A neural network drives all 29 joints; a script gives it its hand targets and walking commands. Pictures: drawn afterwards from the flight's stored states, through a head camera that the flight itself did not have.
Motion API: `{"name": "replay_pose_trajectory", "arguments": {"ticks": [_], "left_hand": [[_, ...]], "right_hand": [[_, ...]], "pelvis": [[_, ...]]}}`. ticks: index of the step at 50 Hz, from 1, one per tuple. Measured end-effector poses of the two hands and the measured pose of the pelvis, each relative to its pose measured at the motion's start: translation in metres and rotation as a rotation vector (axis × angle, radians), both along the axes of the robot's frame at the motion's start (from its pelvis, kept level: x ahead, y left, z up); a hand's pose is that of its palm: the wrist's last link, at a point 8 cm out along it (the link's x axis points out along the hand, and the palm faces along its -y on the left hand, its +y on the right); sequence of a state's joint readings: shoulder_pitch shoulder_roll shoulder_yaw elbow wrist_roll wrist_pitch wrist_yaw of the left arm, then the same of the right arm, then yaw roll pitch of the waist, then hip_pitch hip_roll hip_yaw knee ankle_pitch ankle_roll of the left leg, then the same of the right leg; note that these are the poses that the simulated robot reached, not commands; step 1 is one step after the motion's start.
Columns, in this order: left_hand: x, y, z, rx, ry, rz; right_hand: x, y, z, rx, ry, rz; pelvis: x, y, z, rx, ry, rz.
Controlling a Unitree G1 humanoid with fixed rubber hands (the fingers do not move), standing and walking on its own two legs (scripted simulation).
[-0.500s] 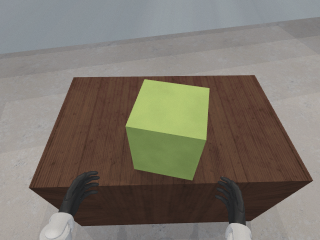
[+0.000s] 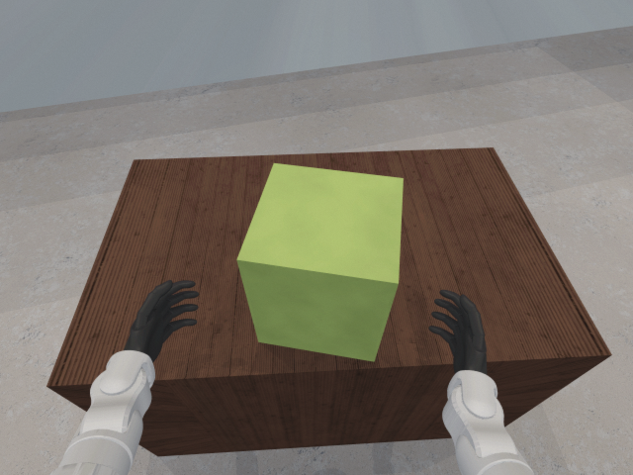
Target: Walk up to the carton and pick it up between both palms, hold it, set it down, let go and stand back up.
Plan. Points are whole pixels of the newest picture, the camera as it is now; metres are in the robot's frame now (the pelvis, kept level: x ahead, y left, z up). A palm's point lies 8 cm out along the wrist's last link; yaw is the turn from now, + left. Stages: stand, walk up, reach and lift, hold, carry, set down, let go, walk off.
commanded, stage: reach and lift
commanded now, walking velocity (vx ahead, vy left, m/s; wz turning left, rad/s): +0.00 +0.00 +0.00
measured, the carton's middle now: (325, 265) +0.45 -0.01 -0.06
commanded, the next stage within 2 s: none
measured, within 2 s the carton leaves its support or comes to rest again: neither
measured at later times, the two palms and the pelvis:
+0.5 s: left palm (164, 273) +0.38 +0.21 +0.05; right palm (469, 299) +0.32 -0.19 +0.03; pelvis -0.01 +0.00 +0.00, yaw +0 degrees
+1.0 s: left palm (176, 223) +0.43 +0.19 +0.09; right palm (482, 249) +0.37 -0.21 +0.08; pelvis -0.02 +0.00 +0.00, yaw +0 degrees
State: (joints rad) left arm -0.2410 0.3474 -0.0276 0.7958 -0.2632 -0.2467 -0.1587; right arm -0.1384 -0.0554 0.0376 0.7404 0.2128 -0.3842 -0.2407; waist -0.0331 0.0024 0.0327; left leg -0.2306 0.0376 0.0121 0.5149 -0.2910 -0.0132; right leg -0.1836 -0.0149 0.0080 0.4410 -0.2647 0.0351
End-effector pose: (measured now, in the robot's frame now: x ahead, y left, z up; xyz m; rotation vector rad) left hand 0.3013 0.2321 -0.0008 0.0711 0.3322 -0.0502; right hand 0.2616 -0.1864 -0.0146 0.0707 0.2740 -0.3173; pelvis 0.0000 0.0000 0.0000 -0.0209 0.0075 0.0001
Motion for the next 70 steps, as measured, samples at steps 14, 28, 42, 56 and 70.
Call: {"name": "replay_pose_trajectory", "arguments": {"ticks": [14,28,42,56,70], "left_hand": [[0.042,-0.007,0.026,-0.01,-0.003,0.004],[0.083,-0.024,0.052,-0.009,-0.016,-0.003],[0.113,-0.033,0.076,0.005,-0.024,0.005],[0.142,-0.043,0.097,0.006,-0.035,0.03],[0.161,-0.051,0.089,0.015,-0.019,0.018]], "right_hand": [[0.034,-0.003,0.025,-0.009,0.013,0.004],[0.067,-0.007,0.054,-0.023,0.016,0.004],[0.094,-0.017,0.08,-0.031,0.027,0.002],[0.121,-0.028,0.107,-0.04,0.026,0.001],[0.137,-0.036,0.104,-0.07,0.054,-0.002]], "pelvis": [[-0.006,0.001,0.002,-0.001,0.03,0.001],[-0.012,0.005,0.002,-0.005,0.089,-0.002],[-0.015,0.005,-0.001,-0.01,0.144,0.0],[-0.019,0.0,-0.005,-0.011,0.238,0.007],[-0.016,-0.003,-0.008,-0.01,0.308,0.008]]}}
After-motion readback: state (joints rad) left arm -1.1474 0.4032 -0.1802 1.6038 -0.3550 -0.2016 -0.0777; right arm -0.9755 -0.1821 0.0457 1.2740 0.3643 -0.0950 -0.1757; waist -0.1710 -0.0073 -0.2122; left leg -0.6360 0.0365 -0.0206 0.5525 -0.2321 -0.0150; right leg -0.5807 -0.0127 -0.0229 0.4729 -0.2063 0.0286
